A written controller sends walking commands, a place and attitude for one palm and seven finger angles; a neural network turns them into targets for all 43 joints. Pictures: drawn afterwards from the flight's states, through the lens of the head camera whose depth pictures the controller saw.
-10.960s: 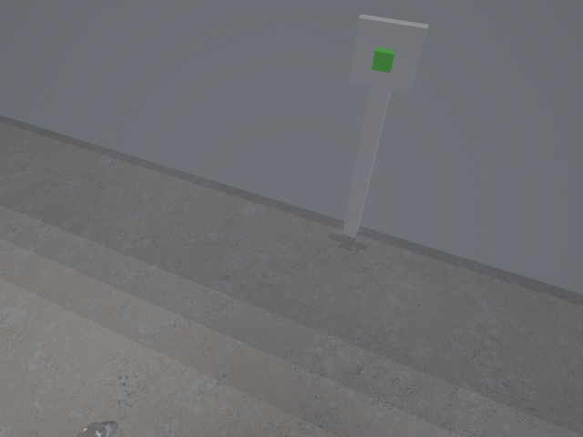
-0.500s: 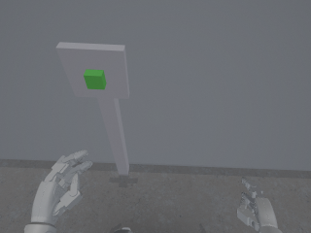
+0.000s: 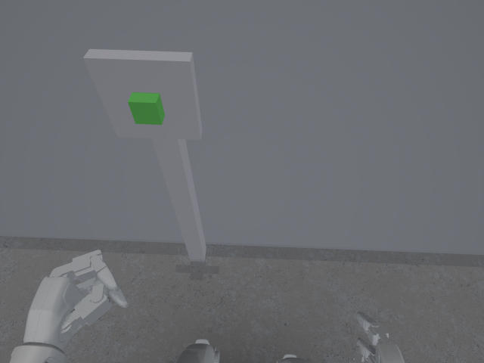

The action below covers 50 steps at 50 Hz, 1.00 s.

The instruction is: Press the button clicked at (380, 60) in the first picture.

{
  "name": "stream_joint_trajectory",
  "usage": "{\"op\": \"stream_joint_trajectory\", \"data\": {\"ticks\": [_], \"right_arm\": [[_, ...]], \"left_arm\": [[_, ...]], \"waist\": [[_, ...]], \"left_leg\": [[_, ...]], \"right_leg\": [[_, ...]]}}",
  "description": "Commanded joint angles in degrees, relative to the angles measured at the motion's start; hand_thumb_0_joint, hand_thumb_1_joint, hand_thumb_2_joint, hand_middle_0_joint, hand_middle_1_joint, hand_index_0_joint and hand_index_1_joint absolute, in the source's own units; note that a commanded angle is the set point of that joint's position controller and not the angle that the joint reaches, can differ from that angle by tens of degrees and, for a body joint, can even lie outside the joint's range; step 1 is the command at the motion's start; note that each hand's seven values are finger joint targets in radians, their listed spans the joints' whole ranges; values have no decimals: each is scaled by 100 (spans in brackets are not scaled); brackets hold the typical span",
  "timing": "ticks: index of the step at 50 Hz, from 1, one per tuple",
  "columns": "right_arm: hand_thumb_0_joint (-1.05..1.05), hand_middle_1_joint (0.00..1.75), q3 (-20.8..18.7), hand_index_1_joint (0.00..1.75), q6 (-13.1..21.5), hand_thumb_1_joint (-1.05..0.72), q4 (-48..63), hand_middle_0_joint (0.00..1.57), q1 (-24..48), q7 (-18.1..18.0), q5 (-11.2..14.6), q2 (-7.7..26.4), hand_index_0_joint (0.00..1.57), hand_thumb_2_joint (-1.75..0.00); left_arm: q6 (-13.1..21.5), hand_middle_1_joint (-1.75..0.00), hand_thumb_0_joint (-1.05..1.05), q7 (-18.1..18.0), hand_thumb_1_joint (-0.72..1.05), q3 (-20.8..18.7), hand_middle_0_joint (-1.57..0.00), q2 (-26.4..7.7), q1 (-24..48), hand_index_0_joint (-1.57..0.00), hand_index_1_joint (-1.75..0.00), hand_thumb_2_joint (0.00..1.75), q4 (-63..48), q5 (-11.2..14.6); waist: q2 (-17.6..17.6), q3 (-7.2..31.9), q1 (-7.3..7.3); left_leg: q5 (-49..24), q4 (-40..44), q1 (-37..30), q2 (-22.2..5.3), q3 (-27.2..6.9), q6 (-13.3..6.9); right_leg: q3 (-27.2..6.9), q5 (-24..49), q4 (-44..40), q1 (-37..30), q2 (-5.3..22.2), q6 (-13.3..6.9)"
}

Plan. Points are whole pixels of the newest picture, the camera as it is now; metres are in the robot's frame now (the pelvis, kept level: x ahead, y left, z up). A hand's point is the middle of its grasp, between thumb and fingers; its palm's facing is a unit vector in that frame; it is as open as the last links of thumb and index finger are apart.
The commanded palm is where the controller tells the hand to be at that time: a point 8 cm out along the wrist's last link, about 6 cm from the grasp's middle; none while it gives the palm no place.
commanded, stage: raise the hand and make a fist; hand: left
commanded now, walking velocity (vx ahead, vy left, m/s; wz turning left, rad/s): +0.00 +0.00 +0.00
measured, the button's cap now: (147, 107) +0.53 +0.21 +0.12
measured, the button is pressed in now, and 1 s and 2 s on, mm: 0 0 0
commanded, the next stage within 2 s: aim a knuckle at the button in 1.18 s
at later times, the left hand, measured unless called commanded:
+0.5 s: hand (86, 280) +0.22 +0.22 +0.09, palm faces +0.02 -1.00 -0.05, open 3.1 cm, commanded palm +0.20 +0.28 +0.10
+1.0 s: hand (86, 254) +0.25 +0.22 +0.11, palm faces +0.00 -1.00 -0.03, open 3.1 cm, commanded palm +0.22 +0.28 +0.12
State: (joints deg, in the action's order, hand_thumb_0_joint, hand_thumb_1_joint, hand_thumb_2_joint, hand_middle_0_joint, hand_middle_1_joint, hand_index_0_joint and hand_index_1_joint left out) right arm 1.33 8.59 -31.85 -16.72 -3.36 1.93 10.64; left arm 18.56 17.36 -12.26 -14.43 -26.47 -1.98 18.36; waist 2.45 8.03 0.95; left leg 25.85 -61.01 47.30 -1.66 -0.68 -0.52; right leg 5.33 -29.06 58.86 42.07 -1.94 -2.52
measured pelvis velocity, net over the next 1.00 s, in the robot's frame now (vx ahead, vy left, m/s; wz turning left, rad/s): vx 0.02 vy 0.02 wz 0.01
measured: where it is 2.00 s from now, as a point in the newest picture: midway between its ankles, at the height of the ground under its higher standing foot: outside the picture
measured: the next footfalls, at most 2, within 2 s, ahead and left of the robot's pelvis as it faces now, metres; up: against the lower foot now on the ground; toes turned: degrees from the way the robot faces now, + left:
none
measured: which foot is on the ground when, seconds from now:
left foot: down 0.00-1.00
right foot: down 0.00-1.00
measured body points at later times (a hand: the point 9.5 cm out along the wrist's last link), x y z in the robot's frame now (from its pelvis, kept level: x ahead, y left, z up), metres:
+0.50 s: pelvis +0.01 +0.02 +0.02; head +0.04 +0.03 +0.47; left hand +0.21 +0.27 +0.09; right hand +0.21 -0.20 -0.04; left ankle +0.04 +0.11 -0.67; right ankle +0.00 -0.09 -0.67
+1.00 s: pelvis +0.02 +0.02 +0.03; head +0.04 +0.02 +0.48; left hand +0.24 +0.28 +0.11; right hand +0.18 -0.23 -0.04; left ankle +0.04 +0.11 -0.67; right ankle +0.00 -0.09 -0.67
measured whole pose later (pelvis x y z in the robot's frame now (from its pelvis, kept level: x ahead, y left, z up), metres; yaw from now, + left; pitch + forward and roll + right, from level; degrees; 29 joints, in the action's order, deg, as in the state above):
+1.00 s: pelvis +0.02 +0.02 +0.03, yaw +0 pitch +7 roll -2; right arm 1.8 11.0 -31.1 -16.3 -3.5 2.6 15.1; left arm 12.5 17.2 -13.1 -15.9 -19.1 -0.9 18.1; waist 2.1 5.8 0.4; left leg 22.8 -49.0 33.3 -0.2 0.5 -2.0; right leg 3.9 -25.3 46.2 27.9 -0.9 -1.0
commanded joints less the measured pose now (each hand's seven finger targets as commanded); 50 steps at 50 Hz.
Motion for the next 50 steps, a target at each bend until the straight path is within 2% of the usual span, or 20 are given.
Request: {"op": "stream_joint_trajectory", "data": {"ticks": [1, 2, 4, 7, 9, 11, 13, 15, 19, 22, 27, 30, 32, 36, 37, 41, 42, 45, 47, 50], "right_arm": [[0, 30, -440, 30, 491, -90, 1019, 20, 656, -51, 13, 911, 20, -90], [0, 30, -438, 30, 512, -90, 1020, 20, 688, -53, 19, 950, 20, -90], [0, 30, -449, 30, 571, -90, 1036, 20, 606, -45, 34, 976, 20, -90], [0, 30, -452, 30, 602, -90, 1021, 20, 594, -56, 42, 1010, 20, -90], [0, 30, -458, 30, 621, -90, 1013, 20, 553, -54, 43, 1007, 20, -90], [0, 30, -441, 30, 607, -90, 1019, 20, 558, -36, 35, 1001, 20, -90], [0, 30, -443, 30, 552, -90, 1036, 20, 548, -28, 34, 1012, 20, -90], [0, 30, -423, 30, 525, -90, 1052, 20, 543, -14, 45, 1021, 20, -90], [0, 30, -366, 30, 479, -90, 1114, 20, 526, 3, 49, 1031, 20, -90], [0, 30, -313, 30, 449, -90, 1111, 20, 536, -21, 35, 1055, 20, -90], [0, 30, -244, 30, 472, -90, 1118, 20, 560, -38, 55, 1062, 20, -90], [0, 30, -219, 30, 508, -90, 1099, 20, 536, -46, 71, 1050, 20, -90], [0, 30, -200, 30, 515, -90, 1046, 20, 554, -52, 65, 1068, 20, -90], [0, 30, -207, 30, 564, -90, 1028, 20, 551, -66, 79, 1082, 20, -90], [0, 30, -194, 30, 557, -90, 1003, 20, 549, -59, 69, 1090, 20, -90], [0, 30, -210, 30, 583, -90, 981, 20, 546, -66, 85, 1097, 20, -90], [0, 30, -225, 30, 569, -90, 969, 20, 558, -59, 80, 1108, 20, -90], [0, 30, -234, 30, 572, -90, 999, 20, 545, -55, 81, 1118, 20, -90], [0, 30, -255, 30, 581, -90, 998, 20, 550, -46, 66, 1136, 20, -90], [0, 30, -254, 30, 597, -90, 980, 20, 525, -26, 64, 1090, 20, -90]], "left_arm": [[689, -150, 0, -48, 90, -420, -130, -631, 21, -130, -150, 90, -979, 134], [739, -150, 0, -21, 90, -368, -130, -673, 64, -130, -150, 90, -969, 120], [800, -150, 0, -19, 90, -298, -130, -673, 73, -130, -150, 90, -1180, 75], [770, -150, 0, -142, 90, -305, -130, -753, 162, -130, -150, 90, -1311, 23], [775, -150, 0, -248, 90, -327, -130, -748, 135, -130, -150, 90, -1535, -8], [707, -150, 0, -352, 90, -267, -130, -689, 107, -130, -150, 90, -1550, -66], [610, -150, 0, -375, 90, -263, -130, -660, 107, -130, -150, 90, -1439, -75], [539, -150, 0, -368, 90, -240, -130, -662, 163, -130, -150, 90, -1514, -97], [352, -150, 0, -311, 90, -189, -130, -688, 360, -130, -150, 90, -1544, -131], [198, -150, 0, -245, 90, -300, -130, -825, 610, -130, -150, 90, -1404, -83], [60, -150, 0, -139, 90, -365, -130, -884, 939, -130, -150, 90, -1439, -28], [-3, -150, 0, -101, 90, -349, -130, -901, 1073, -130, -150, 90, -1538, -52], [-92, -150, 0, -87, 90, -411, -130, -923, 1086, -130, -150, 90, -1300, -5], [-161, -150, 0, -41, 90, -533, -130, -1035, 1232, -130, -150, 90, -1398, 26], [-207, -150, 0, -46, 90, -565, -130, -1049, 1244, -130, -150, 90, -1268, 48], [-263, -150, 0, -27, 90, -533, -130, -945, 1177, -130, -150, 90, -1119, 77], [-297, -150, 0, -20, 90, -577, -130, -957, 1129, -130, -150, 90, -944, 104], [-287, -150, 0, 4, 90, -532, -130, -942, 1188, -130, -150, 90, -1003, 91], [-219, -150, 0, -18, 90, -586, -130, -1016, 1184, -130, -150, 90, -1063, 80], [-61, -150, 0, -85, 90, -611, -130, -1024, 1258, -130, -150, 90, -1292, 61]], "waist": [[-437, 643, -76], [-472, 573, -79], [-61, 755, -111], [-75, 689, -99], [174, 855, -125], [212, 755, -98], [-7, 647, -60], [223, 683, -65], [256, 618, -32], [27, 469, 5], [117, 556, -30], [377, 657, -30], [8, 478, -13], [274, 664, -85], [82, 558, -77], [124, 491, -98], [-194, 419, -97], [18, 435, -111], [-139, 514, -119], [178, 644, -129]], "left_leg": [[-710, 823, -578, 129, -179, -119], [-744, 824, -614, 126, -194, -131], [-782, 987, -927, 126, -172, -138], [-785, 1161, -1128, 112, -224, -146], [-933, 1256, -1374, 109, -219, -133], [-977, 1362, -1484, 87, -263, -108], [-1038, 1377, -1454, 90, -252, -116], [-1085, 1431, -1609, 80, -253, -93], [-1191, 1552, -1794, 54, -323, -70], [-1118, 1577, -1746, 73, -327, -94], [-1211, 1682, -1963, 79, -332, -86], [-1392, 1759, -2183, 70, -336, -63], [-1323, 1807, -2079, 72, -356, -82], [-1606, 1897, -2324, 76, -322, -53], [-1586, 1912, -2249, 79, -336, -67], [-1607, 1998, -2300, 96, -286, -52], [-1564, 1971, -2188, 109, -270, -81], [-1511, 2002, -2214, 133, -222, -69], [-1624, 1944, -2204, 133, -199, -90], [-1750, 1945, -2334, 142, -168, -76]], "right_leg": [[-704, 265, -1374, -489, 184, 260], [-700, 264, -1374, -479, 168, 228], [-551, 325, -1313, -423, 128, 168], [-361, 470, -1277, -428, 67, 132], [-269, 715, -1232, -494, 60, 120], [-154, 826, -1209, -469, 42, 112], [-151, 954, -1265, -560, 30, 130], [-125, 1022, -1289, -580, 18, 119], [-74, 1171, -1353, -648, 2, 107], [-105, 1191, -1474, -758, -22, 117], [-118, 1277, -1592, -957, -17, 103], [-94, 1423, -1634, -1004, 11, 102], [-90, 1390, -1723, -1089, -13, 110], [-87, 1639, -1760, -1244, 29, 107], [-91, 1630, -1795, -1300, 1, 105], [-85, 1689, -1873, -1351, 31, 120], [-117, 1685, -1924, -1402, 9, 131], [-139, 1659, -1937, -1395, 44, 137], [-189, 1768, -1926, -1496, 32, 142], [-194, 1881, -1896, -1502, 53, 129]]}}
